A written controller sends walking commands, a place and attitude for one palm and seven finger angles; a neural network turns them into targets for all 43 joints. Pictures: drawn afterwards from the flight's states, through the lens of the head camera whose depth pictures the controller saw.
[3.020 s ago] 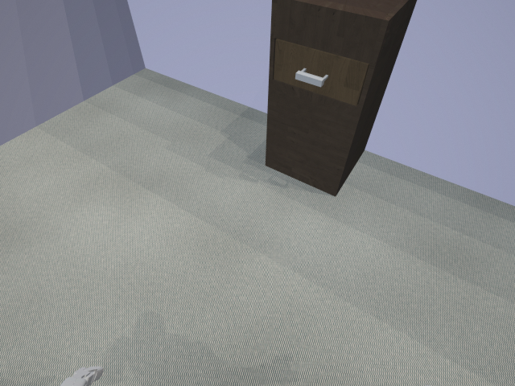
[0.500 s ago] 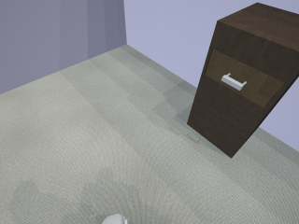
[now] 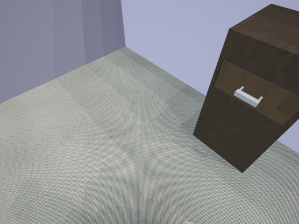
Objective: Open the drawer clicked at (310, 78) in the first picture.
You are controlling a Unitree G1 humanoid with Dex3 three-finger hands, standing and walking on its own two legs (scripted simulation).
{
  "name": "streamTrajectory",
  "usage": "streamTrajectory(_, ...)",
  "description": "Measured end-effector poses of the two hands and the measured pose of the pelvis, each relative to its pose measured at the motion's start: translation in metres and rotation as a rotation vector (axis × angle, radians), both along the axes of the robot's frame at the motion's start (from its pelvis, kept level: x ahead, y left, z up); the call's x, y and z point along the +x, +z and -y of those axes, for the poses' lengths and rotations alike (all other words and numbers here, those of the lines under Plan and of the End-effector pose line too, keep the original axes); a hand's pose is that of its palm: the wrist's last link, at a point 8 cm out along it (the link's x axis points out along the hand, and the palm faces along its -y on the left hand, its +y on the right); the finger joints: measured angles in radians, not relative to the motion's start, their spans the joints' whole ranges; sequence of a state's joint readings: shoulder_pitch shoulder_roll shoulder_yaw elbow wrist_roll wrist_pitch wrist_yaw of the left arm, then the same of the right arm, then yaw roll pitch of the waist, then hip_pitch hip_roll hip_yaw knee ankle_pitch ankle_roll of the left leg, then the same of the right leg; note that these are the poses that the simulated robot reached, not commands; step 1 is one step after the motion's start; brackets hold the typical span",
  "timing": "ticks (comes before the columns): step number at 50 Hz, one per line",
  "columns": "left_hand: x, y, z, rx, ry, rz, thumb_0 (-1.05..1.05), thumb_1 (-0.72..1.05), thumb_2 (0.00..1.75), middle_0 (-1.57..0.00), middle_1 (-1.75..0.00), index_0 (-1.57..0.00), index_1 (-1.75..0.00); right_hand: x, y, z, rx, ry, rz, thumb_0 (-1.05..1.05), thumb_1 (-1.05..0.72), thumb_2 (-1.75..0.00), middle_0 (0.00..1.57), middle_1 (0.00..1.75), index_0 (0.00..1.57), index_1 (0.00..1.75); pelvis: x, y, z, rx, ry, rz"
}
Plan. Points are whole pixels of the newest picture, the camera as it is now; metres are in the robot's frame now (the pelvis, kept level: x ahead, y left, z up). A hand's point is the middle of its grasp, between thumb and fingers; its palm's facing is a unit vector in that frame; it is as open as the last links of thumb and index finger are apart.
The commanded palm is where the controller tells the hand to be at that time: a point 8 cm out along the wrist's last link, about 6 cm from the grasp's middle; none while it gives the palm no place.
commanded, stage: turn to face it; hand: left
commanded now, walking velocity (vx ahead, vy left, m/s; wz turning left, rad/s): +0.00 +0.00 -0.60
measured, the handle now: (248, 95) +0.72 -0.42 -0.14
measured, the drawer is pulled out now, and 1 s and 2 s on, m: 0.00 0.00 0.00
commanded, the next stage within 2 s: take the last steps up to it in 1.08 s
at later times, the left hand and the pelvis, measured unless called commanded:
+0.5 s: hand (90, 216) +0.16 +0.21 -0.17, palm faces -0.19 -0.95 -0.23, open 7.4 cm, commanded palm none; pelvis +0.03 +0.02 -0.01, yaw -16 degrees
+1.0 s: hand (121, 201) +0.21 +0.11 -0.15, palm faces -0.53 -0.81 -0.26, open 7.4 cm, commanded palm none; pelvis +0.01 +0.02 -0.01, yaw -32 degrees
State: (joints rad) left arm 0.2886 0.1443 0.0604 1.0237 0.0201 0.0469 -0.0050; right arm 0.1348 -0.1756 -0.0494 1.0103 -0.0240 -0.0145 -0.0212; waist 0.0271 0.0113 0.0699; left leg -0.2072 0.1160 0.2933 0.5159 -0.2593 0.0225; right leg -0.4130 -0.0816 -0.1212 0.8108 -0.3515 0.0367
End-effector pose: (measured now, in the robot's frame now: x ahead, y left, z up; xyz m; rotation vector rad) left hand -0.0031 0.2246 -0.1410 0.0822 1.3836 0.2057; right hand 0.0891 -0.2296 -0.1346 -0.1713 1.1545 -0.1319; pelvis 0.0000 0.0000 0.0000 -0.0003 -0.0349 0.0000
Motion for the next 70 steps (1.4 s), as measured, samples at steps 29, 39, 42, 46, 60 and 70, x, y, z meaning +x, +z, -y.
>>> streamTrajectory(29, 0.190, 0.004, -0.034, 0.029, -0.398, 0.171, 0.01, 0.90, 0.90, -0.20, -0.29, -0.20, -0.30, -0.066, 0.021, 0.003, -0.099, -0.334, -0.018, 0.00, -0.91, -0.90, 0.20, 0.30, 0.20, 0.30, 0.027, -0.001, -0.031, -0.007, -0.333, -0.035)
streamTrajectory(39, 0.226, 0.015, -0.003, 0.009, -0.566, 0.171, 0.01, 0.91, 0.90, -0.20, -0.29, -0.20, -0.30, -0.131, 0.015, -0.024, -0.040, -0.504, -0.099, 0.00, -0.91, -0.90, 0.20, 0.30, 0.20, 0.30, 0.025, 0.006, -0.035, -0.021, -0.462, -0.038)
streamTrajectory(42, 0.235, 0.017, 0.022, 0.009, -0.630, 0.193, 0.01, 0.91, 0.90, -0.20, -0.29, -0.20, -0.30, -0.159, 0.004, -0.026, -0.009, -0.563, -0.132, 0.00, -0.91, -0.90, 0.20, 0.30, 0.20, 0.30, 0.019, 0.002, -0.028, -0.014, -0.498, -0.039)
streamTrajectory(46, 0.242, 0.015, 0.053, 0.020, -0.703, 0.262, 0.01, 0.90, 0.90, -0.20, -0.29, -0.20, -0.30, -0.195, -0.018, -0.021, 0.027, -0.629, -0.180, 0.00, -0.91, -0.90, 0.20, 0.30, 0.20, 0.30, 0.011, -0.011, -0.017, -0.002, -0.538, -0.036)
streamTrajectory(60, 0.218, 0.004, 0.048, -0.014, -0.739, 0.175, 0.01, 0.90, 0.90, -0.21, -0.30, -0.20, -0.30, -0.189, 0.001, -0.025, -0.028, -0.691, -0.126, 0.00, -0.91, -0.90, 0.20, 0.30, 0.20, 0.30, 0.011, -0.004, -0.030, -0.003, -0.625, -0.034)
streamTrajectory(70, 0.223, 0.000, 0.020, -0.046, -0.763, 0.085, 0.01, 0.90, 0.90, -0.20, -0.29, -0.20, -0.30, -0.193, 0.022, -0.075, -0.030, -0.727, -0.132, 0.00, -0.91, -0.90, 0.20, 0.30, 0.20, 0.30, 0.030, 0.009, -0.042, -0.035, -0.675, -0.046)
